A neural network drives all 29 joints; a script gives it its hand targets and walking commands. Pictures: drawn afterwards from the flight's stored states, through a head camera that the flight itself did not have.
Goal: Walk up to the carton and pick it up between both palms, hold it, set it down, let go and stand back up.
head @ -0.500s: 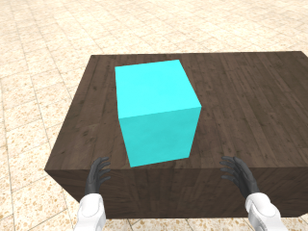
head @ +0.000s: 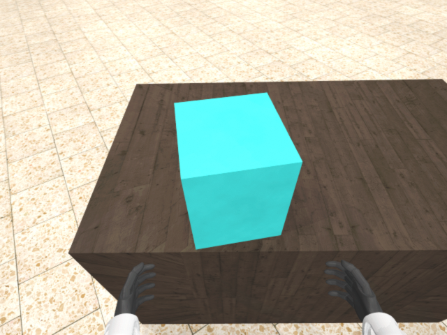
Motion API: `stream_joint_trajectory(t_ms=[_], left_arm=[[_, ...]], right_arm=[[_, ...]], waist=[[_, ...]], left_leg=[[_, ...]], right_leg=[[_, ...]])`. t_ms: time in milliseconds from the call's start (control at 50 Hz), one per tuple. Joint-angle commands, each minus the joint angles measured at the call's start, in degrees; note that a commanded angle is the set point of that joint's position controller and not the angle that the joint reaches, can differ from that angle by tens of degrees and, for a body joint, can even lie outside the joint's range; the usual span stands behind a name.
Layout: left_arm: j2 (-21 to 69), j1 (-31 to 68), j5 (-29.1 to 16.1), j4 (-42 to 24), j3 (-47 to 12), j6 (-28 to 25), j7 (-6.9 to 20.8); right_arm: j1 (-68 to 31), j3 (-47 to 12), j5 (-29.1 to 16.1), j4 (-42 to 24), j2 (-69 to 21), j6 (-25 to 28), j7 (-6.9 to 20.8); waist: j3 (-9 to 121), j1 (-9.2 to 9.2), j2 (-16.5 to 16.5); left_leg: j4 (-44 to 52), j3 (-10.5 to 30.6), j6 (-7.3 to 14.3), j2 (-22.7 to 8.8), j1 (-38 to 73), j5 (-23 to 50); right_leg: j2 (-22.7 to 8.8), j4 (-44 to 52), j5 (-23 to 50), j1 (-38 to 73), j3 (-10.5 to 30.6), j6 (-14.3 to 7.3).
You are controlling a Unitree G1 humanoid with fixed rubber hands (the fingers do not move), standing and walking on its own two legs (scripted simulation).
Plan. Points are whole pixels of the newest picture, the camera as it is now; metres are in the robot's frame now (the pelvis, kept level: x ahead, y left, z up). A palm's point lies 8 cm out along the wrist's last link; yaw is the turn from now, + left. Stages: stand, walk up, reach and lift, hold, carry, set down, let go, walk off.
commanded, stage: set down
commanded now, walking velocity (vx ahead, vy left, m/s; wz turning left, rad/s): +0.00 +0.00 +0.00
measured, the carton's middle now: (230, 172) +0.43 +0.02 +0.03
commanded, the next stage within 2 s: let go in 0.44 s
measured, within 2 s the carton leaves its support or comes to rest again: neither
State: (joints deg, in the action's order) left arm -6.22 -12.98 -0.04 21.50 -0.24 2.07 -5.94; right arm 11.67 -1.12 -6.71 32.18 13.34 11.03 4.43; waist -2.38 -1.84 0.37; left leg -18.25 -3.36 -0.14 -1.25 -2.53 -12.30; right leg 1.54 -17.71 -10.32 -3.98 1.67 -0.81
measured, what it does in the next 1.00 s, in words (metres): stands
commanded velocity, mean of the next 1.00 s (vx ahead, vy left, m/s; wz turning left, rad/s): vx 0.00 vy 0.00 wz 0.00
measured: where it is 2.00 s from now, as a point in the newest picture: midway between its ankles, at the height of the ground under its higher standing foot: outside the picture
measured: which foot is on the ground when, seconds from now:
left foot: down 0.00-1.00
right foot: down 0.00-1.00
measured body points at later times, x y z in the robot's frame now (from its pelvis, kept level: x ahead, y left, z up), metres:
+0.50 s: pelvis +0.00 +0.01 +0.00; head +0.00 +0.01 +0.45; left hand +0.16 +0.23 -0.09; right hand +0.17 -0.22 -0.09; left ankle -0.02 +0.11 -0.75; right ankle +0.00 -0.11 -0.75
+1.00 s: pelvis -0.01 -0.01 +0.00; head -0.01 +0.00 +0.44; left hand +0.16 +0.22 -0.09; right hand +0.16 -0.23 -0.09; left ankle -0.02 +0.11 -0.75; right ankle +0.00 -0.11 -0.75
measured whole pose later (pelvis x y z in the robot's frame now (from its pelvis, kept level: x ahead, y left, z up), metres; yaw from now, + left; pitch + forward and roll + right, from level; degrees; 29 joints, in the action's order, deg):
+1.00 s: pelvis -0.01 -0.01 +0.00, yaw +1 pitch -4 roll +0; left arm -10.9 -10.2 -1.1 29.6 -0.5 7.3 -0.9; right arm 11.2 2.8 1.1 40.3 10.8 11.4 1.6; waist -4.0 -1.3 0.6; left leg -23.3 -2.7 -0.5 -1.6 -5.2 -14.2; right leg 1.6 -22.6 -12.4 -6.4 0.3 -1.2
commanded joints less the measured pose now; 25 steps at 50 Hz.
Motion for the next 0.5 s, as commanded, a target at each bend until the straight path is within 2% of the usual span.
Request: stream_joint_trajectory(t_ms=[0,240,480], left_arm=[[-4.20,4.35,0.19,-6.02,1.30,-1.63,0.64],[-7.36,4.72,-0.05,-1.23,1.81,0.11,2.79],[-10.03,6.30,-0.27,0.67,1.65,2.59,4.09]], right_arm=[[-4.34,2.65,1.15,-4.93,6.07,2.36,-0.57],[-4.32,3.75,5.08,0.17,4.10,2.19,-2.05],[-5.38,5.12,7.46,4.10,3.27,2.44,-2.99]], waist=[[4.57,-0.01,0.57],[3.02,0.55,0.07],[3.92,1.26,-1.17]], left_leg=[[0.34,0.01,-1.88,1.09,2.97,14.78],[-0.73,-0.14,-1.98,0.91,1.64,13.45],[-1.54,-0.53,-2.06,0.53,1.67,13.55]], right_leg=[[-0.41,2.95,9.13,-1.79,-0.03,-1.22],[-0.66,2.45,7.16,-1.90,-0.65,-0.82],[-0.17,0.80,7.25,-2.54,-2.50,-0.60]])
